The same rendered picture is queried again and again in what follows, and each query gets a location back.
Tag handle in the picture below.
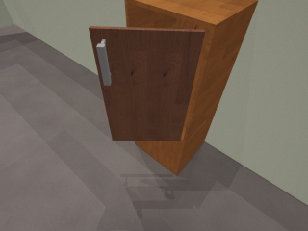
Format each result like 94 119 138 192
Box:
96 39 112 86

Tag cupboard door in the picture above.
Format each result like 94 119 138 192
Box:
89 26 205 141

